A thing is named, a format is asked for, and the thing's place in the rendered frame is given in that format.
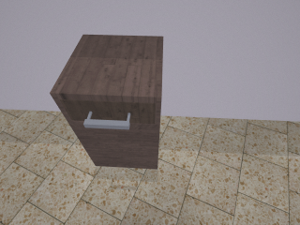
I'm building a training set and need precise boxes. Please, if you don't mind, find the cabinet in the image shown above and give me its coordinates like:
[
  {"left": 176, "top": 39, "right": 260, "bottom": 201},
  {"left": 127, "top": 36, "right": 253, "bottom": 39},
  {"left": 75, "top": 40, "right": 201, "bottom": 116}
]
[{"left": 50, "top": 34, "right": 164, "bottom": 170}]

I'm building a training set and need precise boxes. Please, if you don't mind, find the handle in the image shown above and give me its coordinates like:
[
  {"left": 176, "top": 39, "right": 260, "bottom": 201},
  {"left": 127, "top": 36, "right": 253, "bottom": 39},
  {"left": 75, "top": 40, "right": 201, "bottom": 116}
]
[{"left": 83, "top": 111, "right": 130, "bottom": 130}]

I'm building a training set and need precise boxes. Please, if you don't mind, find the drawer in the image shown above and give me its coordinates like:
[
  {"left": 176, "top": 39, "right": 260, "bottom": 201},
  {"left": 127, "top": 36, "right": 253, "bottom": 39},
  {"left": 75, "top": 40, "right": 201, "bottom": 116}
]
[{"left": 60, "top": 99, "right": 156, "bottom": 125}]

